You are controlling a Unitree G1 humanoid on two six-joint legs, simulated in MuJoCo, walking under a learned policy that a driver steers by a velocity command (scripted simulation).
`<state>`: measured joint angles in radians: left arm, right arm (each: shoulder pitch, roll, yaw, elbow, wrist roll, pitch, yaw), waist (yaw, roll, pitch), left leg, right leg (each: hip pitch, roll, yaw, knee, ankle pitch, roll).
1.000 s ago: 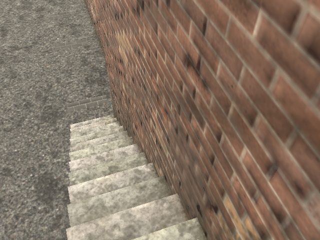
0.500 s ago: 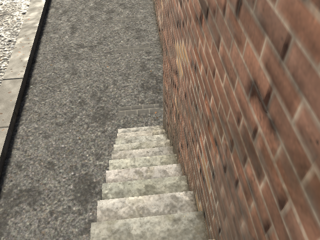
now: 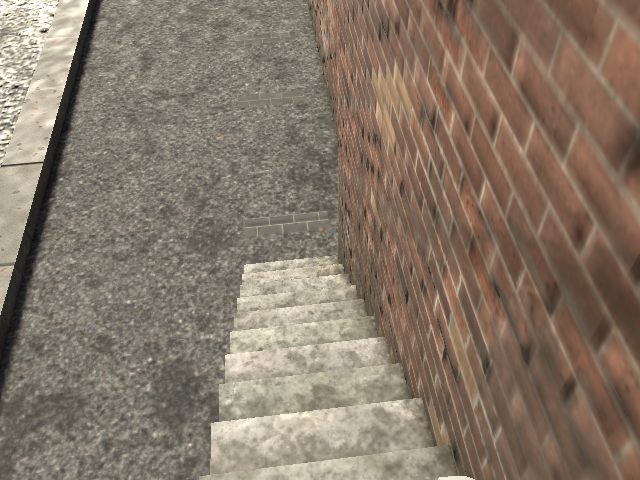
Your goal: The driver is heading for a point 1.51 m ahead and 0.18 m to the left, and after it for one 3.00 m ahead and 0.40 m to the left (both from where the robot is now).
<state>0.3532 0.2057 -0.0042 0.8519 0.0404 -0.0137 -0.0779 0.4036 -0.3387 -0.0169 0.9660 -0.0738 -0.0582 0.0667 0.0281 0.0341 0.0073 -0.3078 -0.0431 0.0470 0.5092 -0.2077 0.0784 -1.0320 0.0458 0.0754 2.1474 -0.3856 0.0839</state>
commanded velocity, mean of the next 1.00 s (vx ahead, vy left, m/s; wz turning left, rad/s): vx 0.28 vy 0.02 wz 0.00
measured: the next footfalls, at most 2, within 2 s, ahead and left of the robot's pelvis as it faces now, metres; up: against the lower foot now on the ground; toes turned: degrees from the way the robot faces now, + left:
right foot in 0.52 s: +0.15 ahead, -0.21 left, +0.00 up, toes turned -5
left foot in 0.98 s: +0.12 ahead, +0.07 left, +0.00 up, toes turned +2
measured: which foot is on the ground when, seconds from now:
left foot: down 0.00-0.52, up 0.54-0.96, down 0.98-1.00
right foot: up 0.00-0.50, down 0.52-1.00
